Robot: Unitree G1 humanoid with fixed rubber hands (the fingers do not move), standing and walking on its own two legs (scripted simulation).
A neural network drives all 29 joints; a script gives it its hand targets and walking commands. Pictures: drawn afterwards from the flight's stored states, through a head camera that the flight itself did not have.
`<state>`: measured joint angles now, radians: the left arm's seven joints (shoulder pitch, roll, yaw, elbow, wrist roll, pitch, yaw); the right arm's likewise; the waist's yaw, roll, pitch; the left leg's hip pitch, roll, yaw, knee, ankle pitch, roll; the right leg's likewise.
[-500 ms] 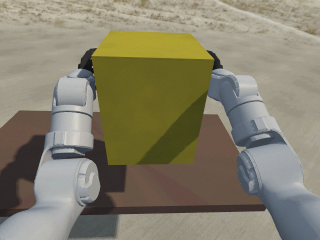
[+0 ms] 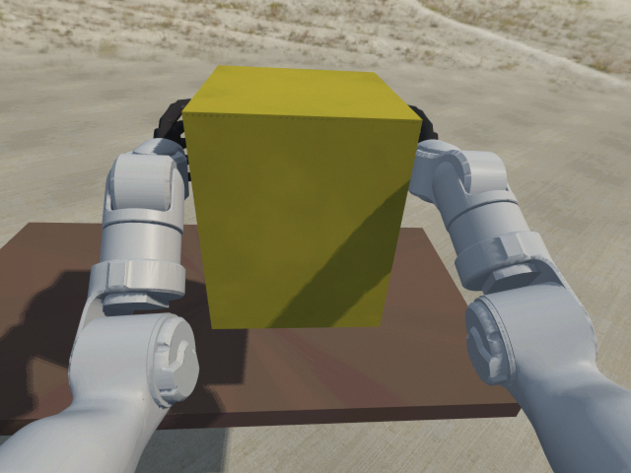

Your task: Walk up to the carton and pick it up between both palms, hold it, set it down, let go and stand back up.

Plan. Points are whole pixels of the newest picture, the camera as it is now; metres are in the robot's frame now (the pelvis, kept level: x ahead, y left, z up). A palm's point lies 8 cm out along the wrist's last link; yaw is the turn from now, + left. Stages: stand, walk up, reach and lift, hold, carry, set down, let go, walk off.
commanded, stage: hold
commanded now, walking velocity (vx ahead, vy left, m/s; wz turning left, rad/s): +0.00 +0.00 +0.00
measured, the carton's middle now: (297, 193) +0.37 +0.00 +0.26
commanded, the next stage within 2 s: set down in 1.18 s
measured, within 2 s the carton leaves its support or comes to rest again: neither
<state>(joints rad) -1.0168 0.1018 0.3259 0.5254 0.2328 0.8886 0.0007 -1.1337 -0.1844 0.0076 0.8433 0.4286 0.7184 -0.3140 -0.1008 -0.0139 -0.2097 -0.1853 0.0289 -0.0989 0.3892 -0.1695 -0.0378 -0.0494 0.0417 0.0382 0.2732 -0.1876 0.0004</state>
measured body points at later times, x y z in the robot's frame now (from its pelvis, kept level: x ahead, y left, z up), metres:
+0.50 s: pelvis -0.01 +0.00 +0.00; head -0.10 +0.04 +0.44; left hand +0.39 +0.15 +0.30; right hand +0.38 -0.14 +0.31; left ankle +0.03 +0.14 -0.75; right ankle -0.02 -0.12 -0.75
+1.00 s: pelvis +0.00 +0.00 +0.00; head -0.10 +0.02 +0.44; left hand +0.39 +0.14 +0.30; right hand +0.38 -0.15 +0.31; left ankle +0.03 +0.14 -0.75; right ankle -0.02 -0.12 -0.75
